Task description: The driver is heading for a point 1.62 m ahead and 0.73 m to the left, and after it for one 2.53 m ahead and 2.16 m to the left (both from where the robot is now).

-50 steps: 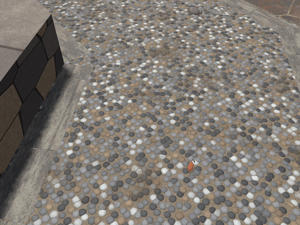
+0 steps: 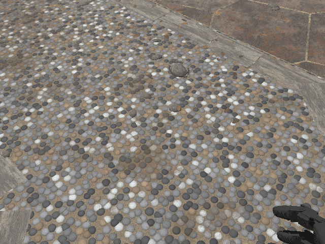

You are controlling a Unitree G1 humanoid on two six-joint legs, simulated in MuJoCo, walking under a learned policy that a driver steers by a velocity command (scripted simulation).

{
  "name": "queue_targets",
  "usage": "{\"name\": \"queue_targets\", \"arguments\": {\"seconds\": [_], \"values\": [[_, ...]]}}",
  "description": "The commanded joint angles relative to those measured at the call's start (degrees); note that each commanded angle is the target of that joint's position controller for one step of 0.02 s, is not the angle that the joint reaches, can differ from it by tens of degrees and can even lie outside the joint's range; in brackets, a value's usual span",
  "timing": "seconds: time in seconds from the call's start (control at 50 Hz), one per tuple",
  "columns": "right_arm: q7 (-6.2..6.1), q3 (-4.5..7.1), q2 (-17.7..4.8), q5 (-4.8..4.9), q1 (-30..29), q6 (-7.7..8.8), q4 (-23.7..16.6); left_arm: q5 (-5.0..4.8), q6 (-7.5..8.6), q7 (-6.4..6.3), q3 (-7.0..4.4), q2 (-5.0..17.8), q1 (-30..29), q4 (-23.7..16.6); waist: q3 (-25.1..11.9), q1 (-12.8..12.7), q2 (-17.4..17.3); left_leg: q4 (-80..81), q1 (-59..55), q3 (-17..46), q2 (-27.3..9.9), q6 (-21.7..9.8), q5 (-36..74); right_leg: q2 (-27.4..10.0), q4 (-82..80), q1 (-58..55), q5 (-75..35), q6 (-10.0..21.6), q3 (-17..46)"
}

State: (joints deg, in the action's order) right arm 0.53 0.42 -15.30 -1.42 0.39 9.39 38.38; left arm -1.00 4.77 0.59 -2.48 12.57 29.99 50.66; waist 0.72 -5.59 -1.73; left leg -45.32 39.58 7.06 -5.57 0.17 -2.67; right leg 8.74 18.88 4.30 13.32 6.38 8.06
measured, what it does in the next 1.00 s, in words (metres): walks ahead, turning left: left foot, then right foot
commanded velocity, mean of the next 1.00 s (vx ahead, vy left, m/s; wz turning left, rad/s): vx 0.25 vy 0.00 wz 0.63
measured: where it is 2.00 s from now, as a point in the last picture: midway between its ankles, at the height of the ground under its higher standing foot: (62, 179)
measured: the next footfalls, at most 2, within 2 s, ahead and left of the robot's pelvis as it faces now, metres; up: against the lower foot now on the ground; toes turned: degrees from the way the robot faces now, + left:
left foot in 0.16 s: +0.39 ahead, +0.13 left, +0.00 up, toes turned -5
right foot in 0.64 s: +0.46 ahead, -0.04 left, +0.00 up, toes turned +31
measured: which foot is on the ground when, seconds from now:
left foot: up 0.00-0.14, down 0.16-0.64, up 0.66-1.00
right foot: down 0.00-0.16, up 0.18-0.62, down 0.64-1.00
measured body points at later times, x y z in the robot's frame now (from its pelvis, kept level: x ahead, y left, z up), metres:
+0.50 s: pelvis +0.27 +0.05 -0.01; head +0.31 +0.07 +0.44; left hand +0.45 +0.34 -0.09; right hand +0.41 -0.23 -0.11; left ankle +0.35 +0.13 -0.74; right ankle +0.42 -0.10 -0.70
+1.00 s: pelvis +0.35 +0.03 +0.01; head +0.36 +0.04 +0.46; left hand +0.26 +0.33 -0.09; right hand +0.65 -0.10 -0.08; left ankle +0.25 +0.17 -0.65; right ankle +0.42 -0.07 -0.74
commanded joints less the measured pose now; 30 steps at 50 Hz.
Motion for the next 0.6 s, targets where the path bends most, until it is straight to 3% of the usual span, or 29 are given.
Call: {"name": "queue_targets", "arguments": {"seconds": [0.02, 0.06, 0.1, 0.12, 0.14, 0.16, 0.18, 0.2, 0.22, 0.24, 0.26, 0.28, 0.32, 0.34, 0.38, 0.42, 0.46, 0.5, 0.56, 0.6], "values": [[0.76, 0.15, -1.11, -0.60, -4.00, 0.92, -4.29, -0.39, 0.71, -1.26, -2.24, 9.48, -2.41, -4.48, 4.87, 0.80, 3.74, 13.35, -19.69, -7.79, 6.47, 1.28, 22.96, -9.33, -7.45, 22.16, -15.48, 5.45, 6.47], [0.82, 0.93, -2.30, 0.12, -5.12, 0.55, -5.43, -0.88, 0.37, -1.44, -1.74, 8.19, 0.88, -2.30, 3.59, -0.60, 6.17, 18.04, -19.65, -6.61, 6.71, 0.13, 26.28, -10.59, -4.18, 14.05, -14.86, 3.53, 6.51], [0.88, 1.95, -4.32, 0.58, -4.33, 0.08, -5.87, 0.07, -0.37, -1.70, -1.44, 7.56, 1.27, -1.13, 1.73, 0.61, 7.36, 19.90, -18.54, -7.15, 8.02, -2.00, 20.58, -11.79, 2.37, 4.64, -22.93, 1.72, 5.91], [0.87, 2.78, -5.89, 0.63, -0.01, 0.05, -4.67, 0.69, -0.74, -1.91, -1.64, 8.44, -0.10, -1.28, -0.84, 3.28, 7.89, 19.37, -21.65, -8.29, 9.65, -3.33, 17.22, -11.90, 7.78, 1.51, -32.93, 0.52, 5.11], [1.07, 3.45, -6.92, 0.83, 8.41, 0.15, -2.39, 1.21, -1.08, -2.03, -1.85, 9.73, -3.42, -1.98, -4.56, 8.61, 8.01, 19.79, -27.96, -8.54, 9.71, -4.69, 17.67, -11.28, 17.48, 0.44, -41.48, -1.49, 2.60], [1.28, 3.75, -8.66, 0.57, 20.56, 0.06, 0.99, 2.44, -1.17, -2.10, -1.55, 9.27, -7.00, -3.95, -11.49, 13.62, 5.55, 17.24, -39.85, -2.98, 3.39, -7.12, 31.67, -9.52, 34.30, 5.01, -35.22, -3.86, 0.13], [1.79, 3.54, -12.17, -1.04, 21.74, -0.50, 1.14, 3.13, -0.89, -1.46, 0.48, 1.41, 5.47, -3.11, -21.72, 6.36, -14.69, 11.85, -60.36, 19.87, -13.11, -19.14, 53.68, -1.73, 61.28, 23.16, 13.86, -9.17, -4.12], [2.51, 4.01, -11.08, 0.42, 22.84, -1.00, 1.27, 1.68, -0.52, -0.23, 1.38, 3.69, 12.38, -1.96, -30.67, 6.52, -16.57, 17.05, -68.68, 37.35, -17.26, -24.33, 43.73, -2.31, 69.66, 31.50, 20.93, -9.65, 0.95], [1.94, 4.59, -10.48, 1.00, 16.79, -2.11, -2.12, 0.89, -0.51, -0.32, 0.45, 8.27, 2.92, -4.82, -26.04, 8.66, -9.01, 19.40, -62.94, 34.93, -14.34, -22.37, 31.36, -4.92, 71.78, 34.90, 16.75, -9.59, 2.37], [1.27, 4.12, -8.54, 1.59, 12.13, -3.40, -3.45, 1.75, -0.51, -0.93, -0.46, 11.55, -7.31, -7.85, -18.72, 9.04, 0.96, 21.03, -52.16, 27.72, -9.98, -18.81, 25.04, -6.49, 67.10, 35.21, 12.94, -8.84, 0.81], [0.96, 3.91, -8.94, 1.41, 11.10, -4.08, -3.77, 2.51, -0.68, -1.60, -0.90, 11.72, -12.49, -9.80, -12.74, 7.92, 5.28, 23.34, -42.54, 25.15, -7.70, -17.87, 24.67, -6.45, 64.20, 35.62, 12.20, -8.76, -0.17], [0.71, 4.25, -9.79, 1.16, 11.35, -4.37, -3.57, 2.98, -1.21, -2.06, -1.02, 10.85, -13.37, -11.20, -10.89, 5.91, 4.88, 24.93, -36.66, 23.60, -5.61, -17.48, 24.54, -7.24, 60.03, 33.43, 11.30, -8.51, 0.28], [0.58, 4.12, -8.33, 0.91, 10.52, -5.25, -3.61, 2.74, -2.12, -2.72, -0.80, 8.28, -12.35, -11.87, -8.78, 3.13, 1.13, 26.28, -28.87, 19.42, -1.59, -15.61, 23.98, -7.51, 50.41, 29.37, 11.53, -8.30, 0.02], [0.34, 4.22, -8.31, 1.01, 10.24, -5.65, -3.69, 2.56, -2.37, -3.06, -0.55, 7.01, -12.67, -12.01, -8.49, 2.58, 0.31, 26.21, -25.91, 18.13, -0.39, -14.94, 25.45, -6.95, 45.06, 27.80, 11.25, -8.61, -0.75], [-0.73, 5.08, -10.48, 1.23, 11.48, -6.91, -3.57, 2.34, -2.84, -3.44, -0.45, 6.08, -15.23, -12.82, -10.26, 2.67, -0.76, 26.03, -22.83, 18.82, 0.23, -14.77, 25.66, -4.91, 37.97, 25.00, 8.47, -9.91, -1.40], [-1.87, 5.85, -12.10, 2.11, 11.74, -8.42, -4.07, 1.97, -3.57, -3.44, -0.82, 6.99, -17.38, -13.14, -11.62, 2.79, -1.93, 26.49, -21.54, 20.57, 0.94, -12.92, 14.33, -3.92, 34.04, 23.63, 3.36, -10.51, -0.23], [-2.78, 6.08, -12.01, 2.94, 11.68, -9.78, -4.75, 1.64, -4.07, -3.29, -1.09, 7.60, -21.22, -14.00, -9.66, 3.88, -3.66, 27.92, -19.75, 22.35, 2.66, -10.55, -1.58, -3.23, 29.66, 23.17, 0.22, -10.50, 0.71], [-3.41, 6.28, -11.55, 2.82, 12.72, -10.84, -4.93, 1.34, -3.79, -2.99, -1.20, 7.81, -24.84, -14.96, -6.94, 5.32, -6.02, 28.97, -19.22, 24.34, 3.89, -9.56, -11.99, -2.73, 24.86, 22.45, -0.82, -10.40, 1.47], [-3.76, 6.84, -11.16, 2.35, 14.13, -11.84, -5.52, 0.68, -2.42, -2.40, -1.68, 8.59, -27.11, -15.46, -5.22, 6.65, -8.60, 28.33, -21.46, 27.84, 4.42, -8.68, -15.35, -2.36, 16.02, 18.45, -0.36, -9.99, 2.32], [-3.70, 7.09, -10.76, 2.55, 13.79, -12.16, -6.41, 0.12, -1.60, -1.96, -2.45, 9.77, -25.44, -14.81, -4.77, 5.87, -9.97, 26.43, -22.95, 30.39, 4.91, -7.52, -14.33, -3.59, 7.68, 13.52, -2.02, -8.98, 2.32]]}}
